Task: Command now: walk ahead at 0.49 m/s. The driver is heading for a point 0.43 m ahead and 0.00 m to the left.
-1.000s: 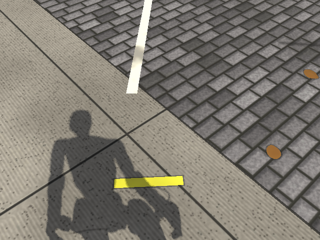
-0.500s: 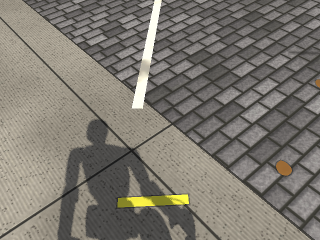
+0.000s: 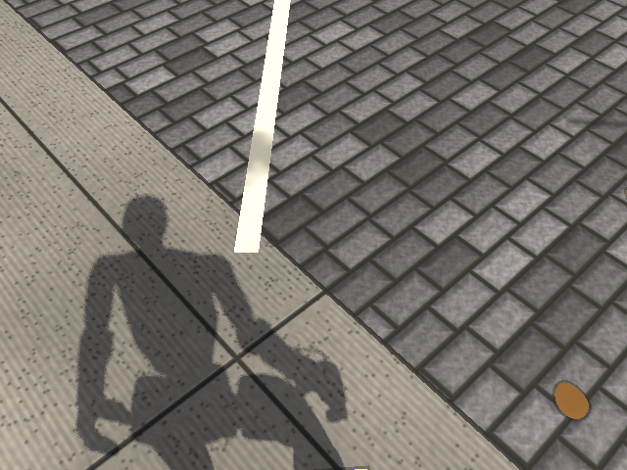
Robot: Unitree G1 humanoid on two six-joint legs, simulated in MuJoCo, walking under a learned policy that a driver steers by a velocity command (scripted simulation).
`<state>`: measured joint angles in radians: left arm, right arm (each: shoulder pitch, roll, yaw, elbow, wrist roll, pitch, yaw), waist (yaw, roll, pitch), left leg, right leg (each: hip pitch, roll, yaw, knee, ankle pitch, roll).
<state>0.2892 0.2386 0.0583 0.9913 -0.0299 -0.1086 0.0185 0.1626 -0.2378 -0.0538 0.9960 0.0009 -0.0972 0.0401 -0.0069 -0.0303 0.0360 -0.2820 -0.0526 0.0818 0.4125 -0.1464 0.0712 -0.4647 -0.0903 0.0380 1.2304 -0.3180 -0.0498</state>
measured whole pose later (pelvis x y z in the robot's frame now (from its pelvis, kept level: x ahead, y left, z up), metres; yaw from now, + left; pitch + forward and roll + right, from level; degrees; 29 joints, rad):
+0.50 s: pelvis +0.29 -0.07 +0.00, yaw +0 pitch +2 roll +1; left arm 0.10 0.23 0.05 0.90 0.01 -0.10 -0.03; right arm 0.28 -0.26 -0.05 1.02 0.02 -0.08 -0.02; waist -0.02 0.02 0.06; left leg -0.37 0.00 -0.04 1.18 -0.49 0.00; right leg -0.40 0.01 -0.07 0.48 -0.12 -0.06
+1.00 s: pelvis +0.40 -0.04 +0.00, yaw +0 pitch +0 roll -1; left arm 0.18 0.22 0.03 1.03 0.01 -0.02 0.03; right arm 0.15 -0.21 -0.06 1.06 0.00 -0.02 -0.03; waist 0.00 -0.01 0.02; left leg -0.27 0.03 0.00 0.51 -0.23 -0.01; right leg -0.18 0.01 -0.07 0.46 -0.29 -0.02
